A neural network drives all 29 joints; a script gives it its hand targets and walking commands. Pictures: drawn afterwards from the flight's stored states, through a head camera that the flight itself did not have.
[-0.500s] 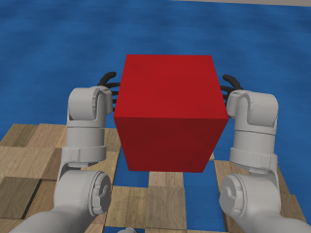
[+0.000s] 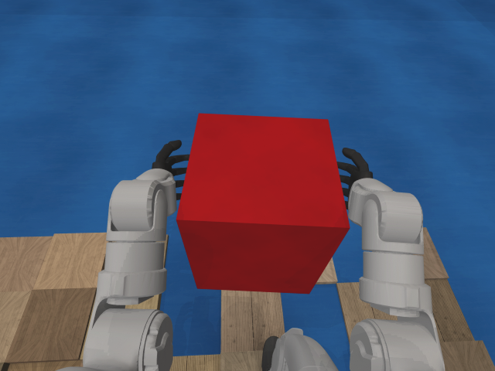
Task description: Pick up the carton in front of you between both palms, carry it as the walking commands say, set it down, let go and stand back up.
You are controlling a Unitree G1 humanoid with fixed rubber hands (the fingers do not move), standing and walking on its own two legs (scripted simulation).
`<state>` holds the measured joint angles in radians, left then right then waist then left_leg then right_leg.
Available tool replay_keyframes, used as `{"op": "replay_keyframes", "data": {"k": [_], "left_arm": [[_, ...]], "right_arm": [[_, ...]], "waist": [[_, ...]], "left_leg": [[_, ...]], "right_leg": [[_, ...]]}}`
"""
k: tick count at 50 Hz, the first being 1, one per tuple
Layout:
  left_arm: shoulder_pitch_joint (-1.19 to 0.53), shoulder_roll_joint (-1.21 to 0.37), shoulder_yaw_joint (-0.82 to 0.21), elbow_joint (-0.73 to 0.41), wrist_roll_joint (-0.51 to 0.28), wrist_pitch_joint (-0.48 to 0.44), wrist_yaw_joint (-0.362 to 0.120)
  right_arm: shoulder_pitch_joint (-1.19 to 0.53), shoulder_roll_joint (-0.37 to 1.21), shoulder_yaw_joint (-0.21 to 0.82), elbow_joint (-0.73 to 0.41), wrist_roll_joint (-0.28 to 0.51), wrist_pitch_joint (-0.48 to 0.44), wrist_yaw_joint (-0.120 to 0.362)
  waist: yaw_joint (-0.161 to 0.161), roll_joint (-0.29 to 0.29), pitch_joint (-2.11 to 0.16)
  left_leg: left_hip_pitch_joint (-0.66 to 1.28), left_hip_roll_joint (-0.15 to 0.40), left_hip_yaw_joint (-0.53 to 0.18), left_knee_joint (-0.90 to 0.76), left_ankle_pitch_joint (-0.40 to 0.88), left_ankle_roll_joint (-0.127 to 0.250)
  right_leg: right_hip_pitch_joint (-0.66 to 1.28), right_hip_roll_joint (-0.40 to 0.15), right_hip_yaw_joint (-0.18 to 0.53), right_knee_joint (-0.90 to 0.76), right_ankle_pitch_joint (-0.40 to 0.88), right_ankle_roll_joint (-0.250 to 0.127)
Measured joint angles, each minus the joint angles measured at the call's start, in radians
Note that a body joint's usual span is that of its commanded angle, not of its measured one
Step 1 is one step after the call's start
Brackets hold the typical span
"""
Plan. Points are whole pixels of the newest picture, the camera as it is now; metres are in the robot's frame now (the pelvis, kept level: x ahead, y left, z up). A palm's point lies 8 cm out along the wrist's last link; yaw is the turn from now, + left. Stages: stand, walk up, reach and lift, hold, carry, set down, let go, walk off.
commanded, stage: carry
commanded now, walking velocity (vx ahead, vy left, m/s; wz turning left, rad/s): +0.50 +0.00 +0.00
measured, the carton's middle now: (257, 210) +0.37 -0.01 +0.03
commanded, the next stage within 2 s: none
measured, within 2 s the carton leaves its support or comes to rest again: neither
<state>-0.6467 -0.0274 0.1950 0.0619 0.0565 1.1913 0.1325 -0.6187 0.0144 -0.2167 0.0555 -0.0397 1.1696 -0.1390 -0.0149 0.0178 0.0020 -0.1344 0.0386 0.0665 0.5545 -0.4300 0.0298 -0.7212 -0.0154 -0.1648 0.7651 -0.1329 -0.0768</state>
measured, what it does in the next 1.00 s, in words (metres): walks ahead: left foot 0.05 m lower, then right foot 0.03 m higher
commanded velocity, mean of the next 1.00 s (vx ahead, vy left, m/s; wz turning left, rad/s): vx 0.50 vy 0.00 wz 0.00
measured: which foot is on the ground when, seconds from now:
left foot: down 0.00-0.02, up 0.04-0.44, down 0.46-0.90, up 0.92-1.00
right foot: down 0.00-0.46, up 0.48-0.88, down 0.90-1.00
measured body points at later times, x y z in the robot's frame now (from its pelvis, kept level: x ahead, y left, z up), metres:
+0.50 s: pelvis +0.30 +0.05 +0.00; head +0.26 +0.06 +0.45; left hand +0.66 +0.21 +0.14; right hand +0.67 -0.09 +0.15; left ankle +0.37 +0.12 -0.74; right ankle +0.16 -0.09 -0.66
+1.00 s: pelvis +0.57 +0.04 +0.01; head +0.63 +0.04 +0.46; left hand +0.95 +0.19 +0.11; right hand +0.96 -0.11 +0.11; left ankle +0.42 +0.13 -0.62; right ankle +0.68 -0.04 -0.70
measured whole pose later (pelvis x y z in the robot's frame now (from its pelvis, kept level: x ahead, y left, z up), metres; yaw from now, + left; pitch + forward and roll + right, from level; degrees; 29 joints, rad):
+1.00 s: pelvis +0.57 +0.04 +0.01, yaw +1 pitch +4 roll -2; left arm -0.66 -0.04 0.18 0.08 0.07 1.16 0.14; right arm -0.64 -0.02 -0.23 0.05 -0.02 1.17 -0.14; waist 0.04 0.04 0.03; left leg -0.38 -0.01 0.01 1.19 -0.42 0.02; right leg -0.54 0.02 -0.19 0.61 -0.15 -0.11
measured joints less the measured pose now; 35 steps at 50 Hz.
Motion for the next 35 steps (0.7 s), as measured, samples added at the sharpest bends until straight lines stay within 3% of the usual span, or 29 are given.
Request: {"op": "replay_keyframes", "data": {"k": [1, 4, 6, 11, 16, 21, 23, 24, 26, 28, 31, 35], "left_arm": [[-0.008, -0.008, -0.006, 0.002, 0.005, -0.012, 0.0], [-0.015, -0.021, -0.016, 0.001, 0.01, -0.026, 0.007], [0.002, -0.017, -0.018, -0.025, -0.001, -0.018, 0.011], [0.003, -0.006, 0.005, -0.053, -0.025, -0.001, 0.014], [-0.022, -0.003, 0.014, 0.027, -0.018, 0.0, 0.008], [-0.04, 0.004, -0.005, 0.15, 0.003, 0.002, -0.001], [-0.055, 0.017, -0.008, 0.196, 0.008, 0.004, -0.007], [-0.065, 0.028, -0.01, 0.221, 0.007, 0.0, -0.012], [-0.069, 0.049, -0.002, 0.268, 0.0, -0.012, -0.017], [-0.049, 0.054, -0.009, 0.292, -0.005, -0.007, -0.017], [-0.022, 0.053, -0.035, 0.273, -0.01, 0.008, -0.015], [0.002, 0.044, -0.041, 0.185, -0.019, 0.004, -0.004]], "right_arm": [[-0.005, -0.012, -0.006, -0.009, 0.008, -0.001, 0.0], [-0.018, -0.03, -0.023, -0.016, 0.025, 0.003, 0.001], [-0.026, -0.021, -0.028, -0.026, 0.019, 0.015, 0.001], [-0.049, 0.003, -0.028, -0.042, -0.012, 0.036, 0.001], [-0.051, 0.004, -0.034, 0.013, -0.034, 0.04, 0.01], [-0.052, -0.011, -0.041, 0.121, -0.048, 0.039, 0.026], [-0.076, -0.017, -0.036, 0.183, -0.054, 0.033, 0.031], [-0.087, -0.015, -0.034, 0.213, -0.059, 0.023, 0.033], [-0.084, 0.001, -0.024, 0.266, -0.072, -0.009, 0.034], [-0.053, 0.005, -0.007, 0.287, -0.071, -0.01, 0.034], [0.001, -0.002, 0.017, 0.246, -0.042, 0.003, 0.027], [0.028, -0.002, 0.022, 0.16, -0.016, -0.004, 0.008]], "waist": [[0.011, 0.017, 0.012], [0.053, 0.011, 0.039], [0.067, 0.006, 0.047], [0.083, -0.002, 0.026], [0.088, 0.001, -0.04], [0.074, 0.011, -0.123], [0.065, 0.022, -0.15], [0.055, 0.016, -0.165], [0.029, -0.025, -0.164], [0.016, -0.024, -0.154], [0.007, -0.028, -0.109], [-0.005, -0.038, -0.05]], "left_leg": [[-0.053, 0.013, -0.028, 0.146, 0.046, 0.001], [-0.267, -0.029, -0.111, 0.641, 0.013, -0.003], [-0.378, -0.03, -0.111, 0.743, 0.015, 0.002], [-0.52, 0.008, -0.083, 0.484, 0.068, -0.016], [-0.491, 0.027, -0.063, 0.129, 0.344, -0.026], [-0.348, 0.018, -0.015, -0.127, 0.541, -0.014], [-0.263, 0.019, 0.019, -0.173, 0.495, -0.016], [-0.251, 0.012, 0.028, -0.14, 0.349, 0.007], [-0.284, -0.019, 0.042, -0.019, 0.215, 0.042], [-0.279, -0.02, 0.043, 0.018, 0.197, 0.052], [-0.229, -0.029, 0.045, -0.007, 0.168, 0.055], [-0.151, -0.051, 0.048, -0.071, 0.145, 0.058]], "right_leg": [[0.017, 0.008, -0.013, 0.012, 0.01, -0.011], [0.079, 0.013, -0.006, 0.016, -0.084, -0.016], [0.139, 0.013, 0.001, -0.034, -0.103, -0.007], [0.277, 0.002, 0.013, -0.155, -0.124, 0.005], [0.411, 0.0, 0.023, -0.218, -0.187, 0.038], [0.515, -0.003, 0.033, -0.149, -0.337, 0.087], [0.519, -0.009, 0.045, -0.023, -0.431, 0.104], [0.486, -0.021, 0.056, 0.085, -0.465, 0.101], [0.386, -0.029, 0.113, 0.308, -0.462, 0.087], [0.28, -0.016, 0.116, 0.458, -0.428, 0.072], [0.131, -0.033, 0.099, 0.514, -0.307, 0.065], [-0.023, -0.069, 0.1, 0.466, -0.203, 0.075]]}}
